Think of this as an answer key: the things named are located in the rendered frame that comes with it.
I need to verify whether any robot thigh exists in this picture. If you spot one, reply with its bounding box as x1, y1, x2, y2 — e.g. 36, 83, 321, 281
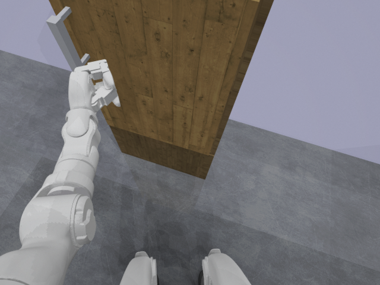
120, 256, 157, 285
202, 253, 251, 285

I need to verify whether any left robot thigh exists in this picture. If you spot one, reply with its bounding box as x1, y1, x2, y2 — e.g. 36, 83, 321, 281
120, 256, 157, 285

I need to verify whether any robot left hand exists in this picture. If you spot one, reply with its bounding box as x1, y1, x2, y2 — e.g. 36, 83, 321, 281
68, 59, 121, 115

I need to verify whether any handle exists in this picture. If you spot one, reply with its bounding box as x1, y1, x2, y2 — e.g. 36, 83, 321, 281
46, 7, 90, 72

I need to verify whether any left robot upper arm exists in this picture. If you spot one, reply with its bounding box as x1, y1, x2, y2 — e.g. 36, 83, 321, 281
0, 194, 96, 285

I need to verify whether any right robot thigh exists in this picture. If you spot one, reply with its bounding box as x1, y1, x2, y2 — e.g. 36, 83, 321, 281
202, 253, 251, 285

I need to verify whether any cupboard door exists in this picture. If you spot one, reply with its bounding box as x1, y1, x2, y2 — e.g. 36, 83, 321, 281
49, 0, 260, 156

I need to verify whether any robot left forearm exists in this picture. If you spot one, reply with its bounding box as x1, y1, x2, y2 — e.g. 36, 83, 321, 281
19, 109, 101, 244

